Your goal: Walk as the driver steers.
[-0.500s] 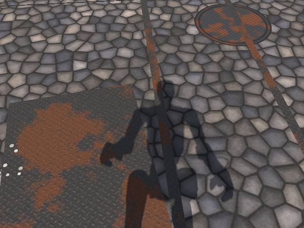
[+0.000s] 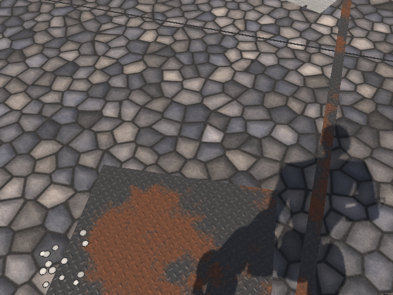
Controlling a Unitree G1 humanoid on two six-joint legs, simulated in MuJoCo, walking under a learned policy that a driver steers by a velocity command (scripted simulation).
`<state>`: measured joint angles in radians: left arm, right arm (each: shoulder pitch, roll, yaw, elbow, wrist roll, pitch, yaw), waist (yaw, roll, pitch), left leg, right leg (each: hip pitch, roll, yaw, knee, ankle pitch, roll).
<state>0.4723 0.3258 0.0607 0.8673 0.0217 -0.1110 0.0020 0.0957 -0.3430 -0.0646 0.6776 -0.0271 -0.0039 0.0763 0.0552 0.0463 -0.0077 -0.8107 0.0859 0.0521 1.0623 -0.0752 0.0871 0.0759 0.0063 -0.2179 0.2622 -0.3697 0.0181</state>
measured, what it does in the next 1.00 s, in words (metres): walks ahead, turning left: left foot, then right foot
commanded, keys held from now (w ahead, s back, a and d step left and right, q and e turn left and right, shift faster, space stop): w+q+shift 0.80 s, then w+shift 0.20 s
